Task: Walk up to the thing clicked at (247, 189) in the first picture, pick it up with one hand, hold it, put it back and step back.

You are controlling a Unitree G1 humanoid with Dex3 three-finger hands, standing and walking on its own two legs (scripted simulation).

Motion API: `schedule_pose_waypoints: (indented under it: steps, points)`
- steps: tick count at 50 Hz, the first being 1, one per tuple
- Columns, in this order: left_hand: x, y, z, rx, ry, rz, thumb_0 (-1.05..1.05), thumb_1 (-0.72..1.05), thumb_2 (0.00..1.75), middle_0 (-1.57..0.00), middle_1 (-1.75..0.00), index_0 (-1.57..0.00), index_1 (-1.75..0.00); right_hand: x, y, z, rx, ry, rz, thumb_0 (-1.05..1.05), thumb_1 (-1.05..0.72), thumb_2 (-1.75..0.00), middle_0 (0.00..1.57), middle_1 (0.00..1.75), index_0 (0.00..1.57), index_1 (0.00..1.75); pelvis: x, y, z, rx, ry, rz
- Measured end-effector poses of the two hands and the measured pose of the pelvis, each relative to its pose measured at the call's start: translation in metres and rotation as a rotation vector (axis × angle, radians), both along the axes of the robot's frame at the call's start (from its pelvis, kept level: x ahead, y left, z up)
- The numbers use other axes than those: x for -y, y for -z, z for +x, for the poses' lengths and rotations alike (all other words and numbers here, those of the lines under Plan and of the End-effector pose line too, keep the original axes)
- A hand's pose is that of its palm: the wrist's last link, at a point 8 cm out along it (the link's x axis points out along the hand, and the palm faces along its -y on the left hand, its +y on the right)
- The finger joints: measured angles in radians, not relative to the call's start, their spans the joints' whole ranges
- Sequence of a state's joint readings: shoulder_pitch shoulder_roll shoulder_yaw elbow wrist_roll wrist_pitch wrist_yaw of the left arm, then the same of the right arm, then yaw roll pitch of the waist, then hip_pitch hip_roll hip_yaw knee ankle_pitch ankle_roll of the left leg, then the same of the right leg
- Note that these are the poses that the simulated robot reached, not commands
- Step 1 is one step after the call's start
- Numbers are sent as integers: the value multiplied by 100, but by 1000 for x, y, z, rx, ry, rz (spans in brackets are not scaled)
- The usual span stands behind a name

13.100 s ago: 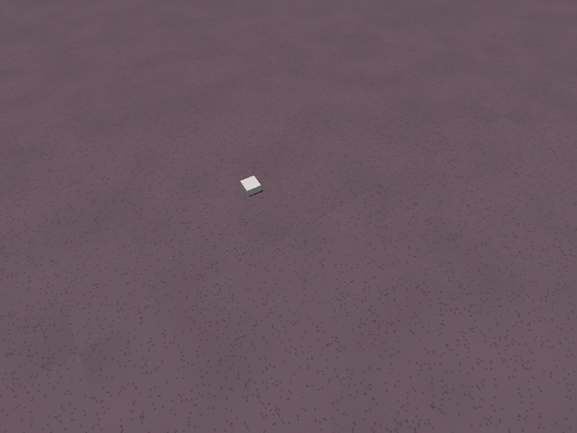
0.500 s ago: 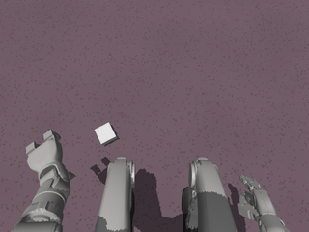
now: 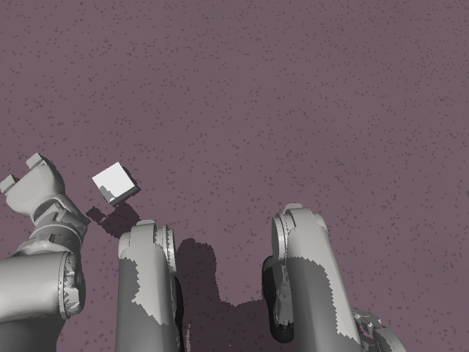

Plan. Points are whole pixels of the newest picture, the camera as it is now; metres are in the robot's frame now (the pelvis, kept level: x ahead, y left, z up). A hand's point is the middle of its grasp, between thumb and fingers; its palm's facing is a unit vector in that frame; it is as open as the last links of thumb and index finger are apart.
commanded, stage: rise first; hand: left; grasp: from above
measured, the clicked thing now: (115, 183) +0.46 +0.27 -0.37
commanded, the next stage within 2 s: approach in 1.08 s
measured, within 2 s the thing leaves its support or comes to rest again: neither
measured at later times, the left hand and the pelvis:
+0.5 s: hand (76, 192) +0.41 +0.30 -0.22, palm faces -0.31 -0.31 -0.90, open 13.8 cm; pelvis +0.00 +0.00 -0.05, yaw -1 degrees
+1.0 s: hand (82, 188) +0.42 +0.30 -0.25, palm faces -0.31 -0.31 -0.90, open 13.8 cm; pelvis +0.01 +0.00 -0.06, yaw -2 degrees
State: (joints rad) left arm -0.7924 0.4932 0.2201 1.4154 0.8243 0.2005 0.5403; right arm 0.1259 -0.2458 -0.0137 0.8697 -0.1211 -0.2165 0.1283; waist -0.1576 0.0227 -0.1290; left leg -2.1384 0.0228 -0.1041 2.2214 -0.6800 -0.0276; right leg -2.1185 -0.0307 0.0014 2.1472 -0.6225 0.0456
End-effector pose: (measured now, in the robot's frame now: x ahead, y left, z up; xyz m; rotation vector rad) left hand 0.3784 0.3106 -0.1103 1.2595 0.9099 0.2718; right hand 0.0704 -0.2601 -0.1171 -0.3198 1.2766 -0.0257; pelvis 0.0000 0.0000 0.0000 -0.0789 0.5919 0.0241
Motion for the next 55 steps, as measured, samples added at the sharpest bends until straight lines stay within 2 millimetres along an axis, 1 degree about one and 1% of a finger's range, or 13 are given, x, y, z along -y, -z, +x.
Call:
schedule_pose_waypoints:
  steps: [8,18,26,32,42,55]
  points:
    - [-1,19,17,-12,51,20,0,-51,99,-12,-108,-13,-106,4,14,-10,-42,-16,13,0,-90,-90,20,30,20,30,-2,18,3,-7,1,-4]
    - [3,44,26,-13,46,12,0,-52,98,-12,-108,-13,-106,5,38,-13,-69,-49,53,0,-91,-90,20,30,20,30,0,40,4,1,7,-1]
    - [4,56,34,3,46,8,0,-52,97,-12,-109,-13,-107,5,51,-18,-91,-60,76,0,-91,-90,20,30,20,30,2,53,5,6,12,-2]
    - [4,64,38,3,43,2,0,-51,96,-11,-110,-13,-108,6,53,-23,-112,-62,79,0,-92,-90,20,30,20,30,2,58,6,5,15,-8]
    - [3,76,46,4,64,0,0,-51,95,-11,-110,-13,-108,6,50,-32,-152,-63,75,0,-92,-90,20,30,20,30,-1,63,8,7,19,-21]
    - [4,85,49,6,72,-9,0,-51,94,-12,-110,-13,-107,5,47,-36,-173,-64,77,0,-92,-90,20,30,20,30,-3,65,10,4,22,-33]
